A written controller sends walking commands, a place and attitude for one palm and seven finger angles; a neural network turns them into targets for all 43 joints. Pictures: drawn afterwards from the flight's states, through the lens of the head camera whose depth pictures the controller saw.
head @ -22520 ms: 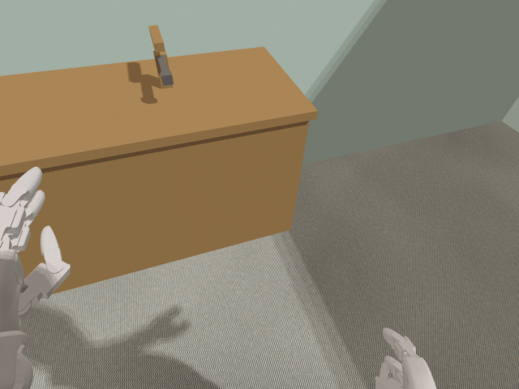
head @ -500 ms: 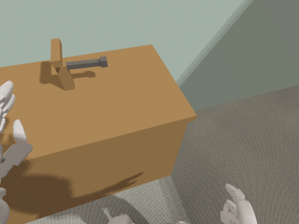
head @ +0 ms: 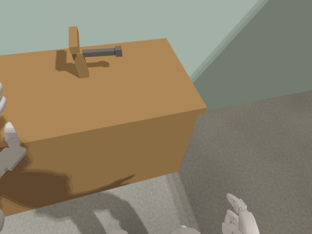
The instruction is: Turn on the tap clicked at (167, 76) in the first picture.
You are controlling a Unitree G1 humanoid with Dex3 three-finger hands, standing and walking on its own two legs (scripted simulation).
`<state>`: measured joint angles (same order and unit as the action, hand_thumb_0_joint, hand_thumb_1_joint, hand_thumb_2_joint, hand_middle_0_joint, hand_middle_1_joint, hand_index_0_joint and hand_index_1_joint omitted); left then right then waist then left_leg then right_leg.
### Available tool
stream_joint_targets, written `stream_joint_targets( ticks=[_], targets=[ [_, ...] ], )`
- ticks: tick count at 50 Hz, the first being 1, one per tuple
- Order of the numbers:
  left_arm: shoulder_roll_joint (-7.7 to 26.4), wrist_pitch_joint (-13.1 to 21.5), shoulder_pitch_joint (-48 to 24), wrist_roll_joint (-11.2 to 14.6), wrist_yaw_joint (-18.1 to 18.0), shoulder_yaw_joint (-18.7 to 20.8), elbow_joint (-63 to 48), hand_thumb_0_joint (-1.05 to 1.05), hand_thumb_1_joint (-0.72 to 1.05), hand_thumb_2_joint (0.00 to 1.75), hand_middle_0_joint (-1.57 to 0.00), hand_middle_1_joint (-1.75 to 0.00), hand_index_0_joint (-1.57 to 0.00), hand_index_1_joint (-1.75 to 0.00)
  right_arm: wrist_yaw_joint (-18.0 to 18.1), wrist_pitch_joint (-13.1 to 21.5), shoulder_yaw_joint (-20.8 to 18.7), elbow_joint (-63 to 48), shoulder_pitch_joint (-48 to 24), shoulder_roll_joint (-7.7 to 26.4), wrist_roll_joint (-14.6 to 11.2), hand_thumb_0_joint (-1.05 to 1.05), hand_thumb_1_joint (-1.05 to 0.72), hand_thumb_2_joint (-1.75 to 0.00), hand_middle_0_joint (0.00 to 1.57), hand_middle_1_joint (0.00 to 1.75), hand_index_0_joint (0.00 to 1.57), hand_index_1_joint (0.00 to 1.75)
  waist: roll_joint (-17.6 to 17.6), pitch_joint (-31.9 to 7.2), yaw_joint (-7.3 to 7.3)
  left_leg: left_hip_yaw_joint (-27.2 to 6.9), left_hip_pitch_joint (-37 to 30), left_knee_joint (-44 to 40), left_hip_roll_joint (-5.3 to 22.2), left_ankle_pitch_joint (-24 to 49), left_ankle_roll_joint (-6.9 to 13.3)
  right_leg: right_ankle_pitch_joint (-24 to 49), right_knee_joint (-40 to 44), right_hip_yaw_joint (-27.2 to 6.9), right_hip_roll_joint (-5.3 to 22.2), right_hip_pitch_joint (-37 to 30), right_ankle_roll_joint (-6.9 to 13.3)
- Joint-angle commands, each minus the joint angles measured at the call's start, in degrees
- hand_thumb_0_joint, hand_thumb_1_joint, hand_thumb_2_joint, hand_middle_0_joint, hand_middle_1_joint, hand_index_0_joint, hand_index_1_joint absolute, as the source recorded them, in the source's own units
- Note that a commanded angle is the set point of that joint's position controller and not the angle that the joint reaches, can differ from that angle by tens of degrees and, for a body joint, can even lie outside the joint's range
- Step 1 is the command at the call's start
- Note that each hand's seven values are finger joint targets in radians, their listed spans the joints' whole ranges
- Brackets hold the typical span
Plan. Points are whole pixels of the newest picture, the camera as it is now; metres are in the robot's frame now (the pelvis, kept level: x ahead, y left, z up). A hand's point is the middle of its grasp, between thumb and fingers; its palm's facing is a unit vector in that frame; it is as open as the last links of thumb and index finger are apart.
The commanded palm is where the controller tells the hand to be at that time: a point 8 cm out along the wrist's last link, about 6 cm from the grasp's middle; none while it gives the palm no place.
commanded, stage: stop stepping back and stand still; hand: left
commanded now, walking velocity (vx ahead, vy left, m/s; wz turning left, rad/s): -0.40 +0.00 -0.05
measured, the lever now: (118, 51) +0.70 +0.20 +0.07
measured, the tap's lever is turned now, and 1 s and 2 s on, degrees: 85 85 85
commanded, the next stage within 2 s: stand and check the lever's angle in 0.74 s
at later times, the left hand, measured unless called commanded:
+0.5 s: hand (8, 197) +0.14 +0.24 +0.17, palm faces +0.43 -0.82 -0.39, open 7.5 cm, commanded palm +0.09 +0.27 +0.19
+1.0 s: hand (25, 184) +0.16 +0.23 +0.16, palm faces +0.38 -0.85 -0.36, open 7.5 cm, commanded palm +0.11 +0.27 +0.19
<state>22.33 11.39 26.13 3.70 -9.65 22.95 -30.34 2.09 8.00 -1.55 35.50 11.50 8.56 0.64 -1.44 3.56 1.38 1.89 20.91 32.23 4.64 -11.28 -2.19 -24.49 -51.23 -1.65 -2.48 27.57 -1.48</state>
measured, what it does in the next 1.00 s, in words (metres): steps on the spot: right foot, then left foot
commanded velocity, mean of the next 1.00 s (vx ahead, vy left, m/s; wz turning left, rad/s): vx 0.07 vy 0.01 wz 0.00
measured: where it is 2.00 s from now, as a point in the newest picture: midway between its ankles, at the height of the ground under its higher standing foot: outside the picture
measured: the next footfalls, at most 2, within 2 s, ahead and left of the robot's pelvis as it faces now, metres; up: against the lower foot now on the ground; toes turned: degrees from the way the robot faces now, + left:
right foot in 0.08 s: +0.01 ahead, -0.11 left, +0.00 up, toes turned +0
left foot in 0.30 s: -0.01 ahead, +0.12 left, +0.00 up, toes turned -1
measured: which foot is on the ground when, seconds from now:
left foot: down 0.00-0.08, up 0.10-0.28, down 0.30-1.00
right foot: up 0.00-0.06, down 0.08-1.00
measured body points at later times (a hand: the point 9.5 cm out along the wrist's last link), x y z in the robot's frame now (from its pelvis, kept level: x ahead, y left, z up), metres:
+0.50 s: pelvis -0.07 -0.01 +0.00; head -0.09 -0.01 +0.45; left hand +0.11 +0.28 +0.20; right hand +0.05 -0.27 -0.08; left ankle -0.04 +0.12 -0.73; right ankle -0.03 -0.11 -0.73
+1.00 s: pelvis -0.06 +0.00 +0.01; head -0.05 +0.00 +0.46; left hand +0.14 +0.28 +0.18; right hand +0.10 -0.24 -0.08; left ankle -0.05 +0.12 -0.73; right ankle -0.03 -0.11 -0.73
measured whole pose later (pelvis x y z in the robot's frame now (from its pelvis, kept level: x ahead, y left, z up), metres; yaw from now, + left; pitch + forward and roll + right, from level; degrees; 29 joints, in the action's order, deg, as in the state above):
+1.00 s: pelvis -0.06 +0.00 +0.01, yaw -2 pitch -1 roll -1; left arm 18.5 8.6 26.2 2.3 -8.9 17.5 -25.0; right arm 3.5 6.1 -0.3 36.9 12.4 12.1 0.0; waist 1.0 1.7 0.7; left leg 0.8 12.1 27.8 1.6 -14.4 -0.2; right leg -10.6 -24.8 -0.9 -3.0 12.8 1.6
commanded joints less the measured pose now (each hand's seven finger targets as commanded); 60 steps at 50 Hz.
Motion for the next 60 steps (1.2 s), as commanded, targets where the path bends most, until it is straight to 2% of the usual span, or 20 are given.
stream_joint_targets(
  ticks=[1,2,3,4,5,9,11,13,16,18,19,22,26,27,31,35,38,43,54,60],
  targets=[
    [5.1,2.7,-5.5,-0.9,0.5,0.0,-11.6,0.00,0.90,0.90,-0.20,-0.30,-0.20,-0.30,0.2,3.1,-2.1,-6.9,-4.6,9.9,-0.1,0.00,-0.90,-0.90,0.20,0.30,0.20,0.30,14.2,-9.5,-0.02,-6.7,-4.1,-8.7,11.1,3.6,6.2,8.0,21.1,0.2,1.7,-11.6,0.1],
    [6.3,2.8,-6.4,-1.4,0.8,0.6,-12.1,0.00,0.90,0.90,-0.20,-0.30,-0.20,-0.30,0.4,3.1,-1.9,-7.3,-5.3,9.7,0.0,0.00,-0.90,-0.90,0.20,0.30,0.20,0.30,9.7,-8.9,0.51,-5.4,-2.7,-4.9,8.7,-3.8,5.0,14.1,28.9,1.0,2.0,-13.0,0.0],
    [8.5,3.0,-5.9,-2.0,0.9,2.0,-10.6,0.00,0.90,0.90,-0.20,-0.30,-0.20,-0.30,0.4,2.8,-1.8,-7.8,-5.1,9.1,-0.3,0.00,-0.90,-0.90,0.20,0.30,0.20,0.30,-0.7,-7.9,-0.15,-0.8,-0.8,3.8,3.5,-13.3,2.9,18.5,35.4,-4.3,7.3,-11.5,2.2],
    [12.7,2.8,-5.5,-2.5,0.6,4.6,-10.8,0.00,0.90,0.90,-0.20,-0.30,-0.20,-0.30,0.6,2.3,-1.7,-8.5,-4.1,7.9,-0.1,0.00,-0.90,-0.90,0.20,0.30,0.20,0.30,-11.8,-10.1,-0.95,3.4,4.6,14.7,-3.3,-18.6,0.5,23.5,37.4,-19.9,18.5,-11.8,7.6],
    [9.2,1.7,-2.9,-1.1,0.6,2.3,-7.9,0.00,0.90,0.90,-0.20,-0.30,-0.20,-0.30,0.6,2.0,-2.7,-8.6,-2.8,8.1,-1.0,0.00,-0.90,-0.90,0.20,0.30,0.20,0.30,-15.5,-12.4,0.04,-1.5,5.2,24.6,-4.0,-17.2,0.7,20.6,37.4,-23.1,22.1,-11.6,10.4],
    [11.2,0.6,1.2,-1.1,-0.4,6.1,-9.7,0.00,0.90,0.90,-0.20,-0.30,-0.20,-0.30,1.2,-0.1,-0.5,-10.0,-5.0,7.6,-1.4,0.00,-0.90,-0.90,0.20,0.30,0.20,0.30,-6.0,-13.3,-1.85,-2.9,2.3,15.7,-2.9,-13.8,1.9,20.0,31.0,-14.0,18.0,-14.6,9.3],
    [10.3,0.7,1.4,-0.9,-1.0,5.9,-9.7,0.00,0.90,0.90,-0.20,-0.30,-0.20,-0.30,1.7,-0.6,-0.4,-10.4,-5.0,7.8,-1.3,0.00,-0.90,-0.90,0.20,0.30,0.20,0.30,-7.8,-11.2,-2.42,-0.8,-3.9,5.1,-4.0,-11.5,3.0,8.7,32.4,-12.8,15.9,-11.4,7.9],
    [9.8,1.3,1.0,-0.8,-1.2,5.2,-10.1,0.00,0.90,0.90,-0.20,-0.30,-0.20,-0.30,2.0,-0.2,-1.1,-10.2,-3.9,9.3,-1.1,0.00,-0.90,-0.90,0.20,0.30,0.20,0.30,-3.3,-9.8,-2.76,-0.4,-10.3,-6.7,-3.9,-9.4,4.1,2.4,31.6,-11.0,12.6,-9.6,5.9],
    [8.9,1.6,0.5,-0.7,-0.8,4.3,-11.4,0.00,0.90,0.90,-0.20,-0.30,-0.20,-0.30,2.3,0.6,-2.2,-10.9,-3.6,12.6,-1.8,0.00,-0.90,-0.90,0.20,0.30,0.20,0.30,11.9,-9.1,-1.46,-13.6,-10.7,-16.1,6.8,-7.1,8.5,6.4,18.1,-1.1,1.6,-10.0,1.6],
    [8.2,1.4,-1.4,-2.1,-0.6,3.8,-9.7,0.00,0.90,0.90,-0.20,-0.30,-0.20,-0.30,2.5,0.8,-1.4,-9.6,-4.7,10.9,-1.7,0.00,-0.90,-0.90,0.20,0.30,0.20,0.30,20.6,-2.6,-2.29,-17.3,7.3,-26.3,8.6,-36.6,9.5,3.0,10.6,2.0,0.3,-15.0,0.4],
    [8.4,1.6,-4.6,-2.4,-0.3,3.4,-10.1,0.00,0.90,0.90,-0.20,-0.30,-0.20,-0.30,2.5,1.0,-1.6,-9.2,-4.2,10.7,-1.9,0.00,-0.90,-0.90,0.20,0.30,0.20,0.30,20.4,-0.9,-2.44,-16.5,8.5,-25.2,8.2,-36.3,9.6,5.0,10.0,2.3,0.1,-14.7,0.4],
    [5.5,1.0,-3.3,-2.6,-0.2,0.5,-4.9,0.00,0.90,0.90,-0.20,-0.30,-0.20,-0.30,2.1,1.8,-1.6,-7.7,-3.2,11.3,-1.7,0.00,-0.90,-0.90,0.20,0.30,0.20,0.30,8.4,-2.2,-1.66,-10.7,3.5,-14.8,4.8,-26.6,7.5,6.9,24.8,2.7,0.2,-17.9,1.3],
    [6.4,0.9,-7.9,-2.2,0.3,-0.6,-4.0,0.00,0.90,0.90,-0.20,-0.30,-0.20,-0.30,1.9,1.6,-2.0,-6.3,-2.9,10.3,-0.8,0.00,-0.90,-0.90,0.20,0.30,0.20,0.30,-5.3,-3.1,-2.76,-1.4,-2.2,4.8,-3.1,-16.5,4.3,-12.8,38.8,-17.9,11.8,-7.6,7.9],
    [7.1,0.5,-8.0,-2.0,0.1,-0.3,-4.5,0.00,0.90,0.90,-0.20,-0.30,-0.20,-0.30,1.8,1.5,-1.7,-6.2,-2.7,9.8,-0.7,0.00,-0.90,-0.90,0.20,0.30,0.20,0.30,-8.2,-3.6,-2.58,-0.8,-3.0,7.1,-3.5,-13.4,4.1,-13.4,40.1,-20.0,13.9,-7.7,9.2],
    [8.8,1.1,-6.9,-1.3,-0.4,2.1,-7.2,0.00,0.90,0.90,-0.20,-0.30,-0.20,-0.30,2.1,1.4,-0.7,-6.3,-4.6,9.5,-0.4,0.00,-0.90,-0.90,0.20,0.30,0.20,0.30,-1.3,-5.3,-2.30,-3.8,-9.7,-5.4,-1.8,-9.7,5.0,-1.5,33.8,-11.6,9.9,-9.2,6.8],
    [7.7,1.8,-5.0,-1.9,-0.6,2.4,-7.5,0.00,0.90,0.90,-0.20,-0.30,-0.20,-0.30,2.5,0.8,-0.2,-7.0,-5.6,9.7,-0.5,0.00,-0.90,-0.90,0.20,0.30,0.20,0.30,10.3,-1.1,-1.57,-12.5,-1.4,-18.5,3.7,-25.5,6.7,-0.5,28.4,-3.7,2.1,-12.2,2.7],
    [6.7,1.7,-5.0,-2.1,-0.4,1.7,-5.7,0.00,0.90,0.90,-0.20,-0.30,-0.20,-0.30,2.3,1.2,-0.6,-7.7,-5.1,9.8,-0.7,0.00,-0.90,-0.90,0.20,0.30,0.20,0.30,6.3,-2.5,-1.55,-10.1,-0.5,-15.6,2.5,-20.4,6.1,6.4,29.2,-3.4,2.1,-16.5,2.6],
    [5.9,1.4,-4.1,-1.6,0.1,0.5,-4.3,0.00,0.90,0.90,-0.20,-0.30,-0.20,-0.30,1.8,1.5,-0.9,-7.3,-4.2,9.6,-0.6,0.00,-0.90,-0.90,0.20,0.30,0.20,0.30,-0.7,-5.1,-1.70,-4.9,-5.7,-7.9,-0.8,-10.4,4.9,4.5,35.6,-9.6,6.1,-14.2,3.9],
    [7.5,1.5,-3.2,-0.9,0.0,2.2,-9.3,0.00,0.90,0.90,-0.20,-0.30,-0.20,-0.30,2.0,0.5,-1.4,-8.9,-5.8,10.1,-1.0,0.00,-0.90,-0.90,0.20,0.30,0.20,0.30,6.7,-10.0,-1.06,-6.2,-11.8,-10.1,1.2,9.4,4.4,23.7,28.4,-3.9,4.5,-19.8,3.1],
    [6.5,1.3,-1.1,-0.6,0.3,1.5,-8.1,0.00,0.90,0.90,-0.20,-0.30,-0.20,-0.30,1.8,-0.3,-1.3,-9.2,-5.4,10.0,-1.2,0.00,-0.90,-0.90,0.20,0.30,0.20,0.30,5.6,-10.6,-1.27,-5.4,-12.5,-9.3,1.6,13.7,3.9,27.9,27.6,-3.7,4.6,-20.3,3.0]
  ],
)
